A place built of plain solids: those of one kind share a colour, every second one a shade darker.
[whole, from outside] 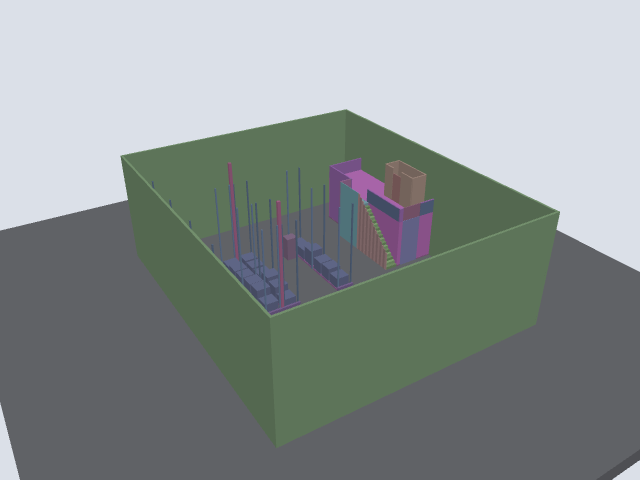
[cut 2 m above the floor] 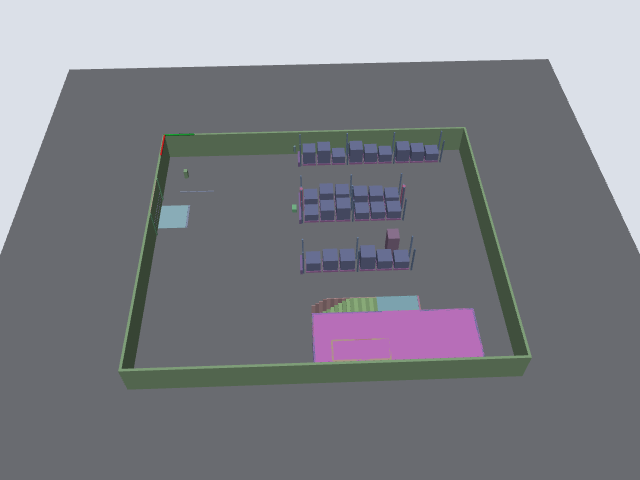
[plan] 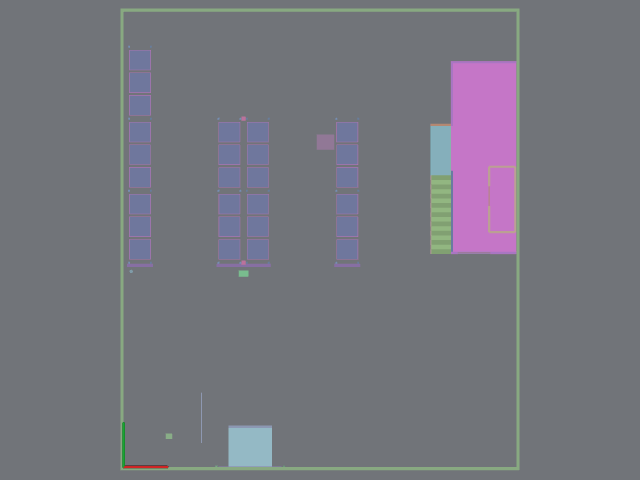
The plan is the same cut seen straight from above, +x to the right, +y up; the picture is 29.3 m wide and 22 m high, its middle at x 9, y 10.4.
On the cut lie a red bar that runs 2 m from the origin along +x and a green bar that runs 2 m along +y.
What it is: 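Racking aisles and the goods-in floor of a storage hall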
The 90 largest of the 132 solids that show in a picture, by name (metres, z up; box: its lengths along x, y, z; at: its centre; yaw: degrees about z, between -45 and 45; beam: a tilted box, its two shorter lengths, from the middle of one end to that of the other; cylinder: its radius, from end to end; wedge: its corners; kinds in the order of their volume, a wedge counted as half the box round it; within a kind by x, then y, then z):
{
 "mezz_deck_1": {"box": [3.0, 8.84, 3.59], "at": [16.5, 14.18, 1.74]},
 "wall_1": {"box": [0.15, 21.16, 7.9], "at": [-0.07, 10.43, 3.9]},
 "wall_2": {"box": [18.3, 0.15, 7.9], "at": [9.0, -0.07, 3.9]},
 "wall_3": {"box": [18.3, 0.15, 7.9], "at": [9.0, 20.93, 3.9]},
 "wall_4": {"box": [0.15, 21.16, 7.9], "at": [18.07, 10.43, 3.9]},
 "row_load_1": {"box": [0.95, 0.89, 1.07], "at": [0.75, 9.97, 0.68]},
 "row_load_2": {"box": [0.95, 0.89, 1.19], "at": [0.75, 11.01, 0.74]},
 "row_load_3": {"box": [0.95, 0.89, 0.59], "at": [0.75, 12.05, 0.43]},
 "row_load_4": {"box": [0.95, 0.89, 1.2], "at": [0.75, 13.27, 0.74]},
 "row_load_5": {"box": [0.95, 0.89, 0.88], "at": [0.75, 14.31, 0.58]},
 "row_load_6": {"box": [0.95, 0.89, 0.68], "at": [0.75, 15.35, 0.48]},
 "row_load_7": {"box": [0.95, 0.89, 1.06], "at": [0.75, 16.57, 0.67]},
 "row_load_8": {"box": [0.95, 0.89, 0.87], "at": [0.75, 17.61, 0.57]},
 "row_load_9": {"box": [0.95, 0.89, 0.65], "at": [0.75, 18.65, 0.46]},
 "row_load_10": {"box": [0.95, 0.89, 0.69], "at": [4.85, 9.97, 0.48]},
 "row_load_11": {"box": [0.95, 0.89, 1.15], "at": [4.85, 11.01, 0.72]},
 "row_load_12": {"box": [0.95, 0.89, 1.06], "at": [4.85, 12.05, 0.67]},
 "row_load_13": {"box": [0.95, 0.89, 0.86], "at": [4.85, 13.27, 0.57]},
 "row_load_14": {"box": [0.95, 0.89, 0.82], "at": [4.85, 14.31, 0.55]},
 "row_load_15": {"box": [0.95, 0.89, 0.62], "at": [4.85, 15.35, 0.45]},
 "row_load_16": {"box": [0.95, 0.89, 0.56], "at": [6.15, 9.97, 0.42]},
 "row_load_17": {"box": [0.95, 0.89, 0.93], "at": [6.15, 11.01, 0.61]},
 "row_load_18": {"box": [0.95, 0.89, 1.1], "at": [6.15, 12.05, 0.69]},
 "row_load_19": {"box": [0.95, 0.89, 0.62], "at": [6.15, 13.27, 0.45]},
 "row_load_20": {"box": [0.95, 0.89, 0.65], "at": [6.15, 14.31, 0.46]},
 "row_load_21": {"box": [0.95, 0.89, 0.67], "at": [6.15, 15.35, 0.48]},
 "row_load_22": {"box": [0.95, 0.89, 0.73], "at": [10.25, 9.97, 0.51]},
 "row_load_23": {"box": [0.95, 0.89, 0.93], "at": [10.25, 11.01, 0.61]},
 "row_load_24": {"box": [0.95, 0.89, 0.88], "at": [10.25, 12.05, 0.58]},
 "row_load_25": {"box": [0.95, 0.89, 1.17], "at": [10.25, 13.27, 0.73]},
 "row_load_26": {"box": [0.95, 0.89, 0.74], "at": [10.25, 14.31, 0.51]},
 "row_load_27": {"box": [0.95, 0.89, 0.64], "at": [10.25, 15.35, 0.46]},
 "mezz_head_landing_1": {"box": [0.9, 2.27, 3.59], "at": [14.55, 14.49, 1.74]},
 "mezz_steps_1": {"box": [0.9, 0.22, 0.64], "at": [14.55, 10.29, 0.27]},
 "mezz_steps_2": {"box": [0.9, 0.22, 0.84], "at": [14.55, 10.5, 0.37]},
 "mezz_steps_3": {"box": [0.9, 0.22, 1.03], "at": [14.55, 10.72, 0.47]},
 "mezz_steps_4": {"box": [0.9, 0.22, 1.23], "at": [14.55, 10.93, 0.56]},
 "mezz_steps_5": {"box": [0.9, 0.22, 1.43], "at": [14.55, 11.14, 0.66]},
 "mezz_steps_6": {"box": [0.9, 0.22, 1.62], "at": [14.55, 11.35, 0.76]},
 "mezz_steps_7": {"box": [0.9, 0.22, 1.82], "at": [14.55, 11.56, 0.86]},
 "mezz_steps_8": {"box": [0.9, 0.22, 2.02], "at": [14.55, 11.78, 0.96]},
 "mezz_steps_9": {"box": [0.9, 0.22, 2.21], "at": [14.55, 11.99, 1.06]},
 "mezz_steps_10": {"box": [0.9, 0.22, 2.41], "at": [14.55, 12.2, 1.15]},
 "mezz_steps_11": {"box": [0.9, 0.22, 2.61], "at": [14.55, 12.41, 1.25]},
 "mezz_steps_12": {"box": [0.9, 0.22, 2.8], "at": [14.55, 12.62, 1.35]},
 "mezz_steps_13": {"box": [0.9, 0.22, 3.0], "at": [14.55, 12.84, 1.45]},
 "mezz_steps_14": {"box": [0.9, 0.22, 3.19], "at": [14.55, 13.05, 1.55]},
 "mezz_steps_15": {"box": [0.9, 0.22, 3.39], "at": [14.55, 13.26, 1.65]},
 "mezz_par_whole_1": {"box": [0.1, 3.72, 4.59], "at": [15.05, 11.72, 2.24]},
 "mezz_par_whole_2": {"box": [0.1, 2.87, 4.59], "at": [15.05, 17.06, 2.24]},
 "mezz_par_whole_3": {"box": [0.3, 0.1, 4.59], "at": [15.15, 9.81, 2.24]},
 "mezz_par_whole_4": {"box": [3.0, 0.1, 4.59], "at": [16.5, 18.55, 2.24]},
 "mezz_par_whole_5": {"box": [1.2, 0.1, 4.59], "at": [17.4, 9.81, 2.24]},
 "office_1": {"box": [0.1, 1.2, 6.09], "at": [16.75, 11.36, 2.99]},
 "office_2": {"box": [0.1, 0.9, 6.09], "at": [16.75, 13.31, 2.99]},
 "office_3": {"box": [1.2, 0.1, 6.09], "at": [17.35, 10.76, 2.99]},
 "office_4": {"box": [1.2, 0.1, 6.09], "at": [17.35, 13.76, 2.99]},
 "office_5": {"box": [0.1, 3.0, 6.09], "at": [17.95, 12.26, 2.99]},
 "row_pal_1": {"box": [1.0, 0.94, 0.19], "at": [0.75, 9.97, 0.04]},
 "row_pal_2": {"box": [1.0, 0.94, 0.19], "at": [0.75, 11.01, 0.04]},
 "row_pal_3": {"box": [1.0, 0.94, 0.19], "at": [0.75, 12.05, 0.04]},
 "row_pal_4": {"box": [1.0, 0.94, 0.19], "at": [0.75, 13.27, 0.04]},
 "row_pal_5": {"box": [1.0, 0.94, 0.19], "at": [0.75, 14.31, 0.04]},
 "row_pal_6": {"box": [1.0, 0.94, 0.19], "at": [0.75, 15.35, 0.04]},
 "row_pal_7": {"box": [1.0, 0.94, 0.19], "at": [0.75, 16.57, 0.04]},
 "row_pal_8": {"box": [1.0, 0.94, 0.19], "at": [0.75, 17.61, 0.04]},
 "row_pal_9": {"box": [1.0, 0.94, 0.19], "at": [0.75, 18.65, 0.04]},
 "row_pal_10": {"box": [1.0, 0.94, 0.19], "at": [4.85, 9.97, 0.04]},
 "row_pal_11": {"box": [1.0, 0.94, 0.19], "at": [4.85, 13.27, 0.04]},
 "row_pal_12": {"box": [1.0, 0.94, 0.19], "at": [6.15, 9.97, 0.04]},
 "row_pal_13": {"box": [1.0, 0.94, 0.19], "at": [6.15, 11.01, 0.04]},
 "row_pal_14": {"box": [1.0, 0.94, 0.19], "at": [6.15, 13.27, 0.04]},
 "row_pal_15": {"box": [1.0, 0.94, 0.19], "at": [6.15, 14.31, 0.04]},
 "row_pal_16": {"box": [1.0, 0.94, 0.19], "at": [10.25, 9.97, 0.04]},
 "row_pal_17": {"box": [1.0, 0.94, 0.19], "at": [10.25, 11.01, 0.04]},
 "row_pal_18": {"box": [1.0, 0.94, 0.19], "at": [10.25, 13.27, 0.04]},
 "row_pal_19": {"box": [1.0, 0.94, 0.19], "at": [10.25, 14.31, 0.04]},
 "mezz_par_1": {"box": [0.1, 3.72, 4.55], "at": [15.05, 11.72, 2.22]},
 "mezz_par_2": {"box": [1.2, 0.1, 4.55], "at": [17.4, 9.81, 2.22]},
 "left_cage_1": {"box": [0.8, 0.7, 1.75], "at": [9.25, 14.88, 0.82]},
 "column_row_1": {"box": [0.2, 0.2, 7.9], "at": [5.5, 9.36, 3.9]},
 "column_row_2": {"box": [0.2, 0.2, 7.9], "at": [5.5, 15.96, 3.9]},
 "mezz_gate_base_1": {"box": [1.5, 0.1, 3.59], "at": [16.05, 9.81, 1.74]},
 "mezz_landing_whole_1": {"box": [0.94, 0.1, 4.59], "at": [14.53, 15.68, 2.24]},
 "mezz_landing_1": {"box": [0.94, 0.1, 4.55], "at": [14.53, 15.68, 2.22]},
 "mezz_rail_head_1": {"box": [0.04, 2.26, 4.59], "at": [14.08, 14.49, 2.24]},
 "mezz_gate_1": {"box": [1.5, 0.05, 4.59], "at": [16.05, 9.81, 2.24]},
 "office_door_leaf_1": {"box": [0.06, 0.9, 5.69], "at": [16.75, 12.41, 2.79]},
 "leveller_1": {"box": [2.0, 1.78, 0.07], "at": [5.8, 0.89, -0.02]},
 "guard_row_1": {"box": [2.5, 0.15, 0.45], "at": [5.5, 9.24, 0.17]}
}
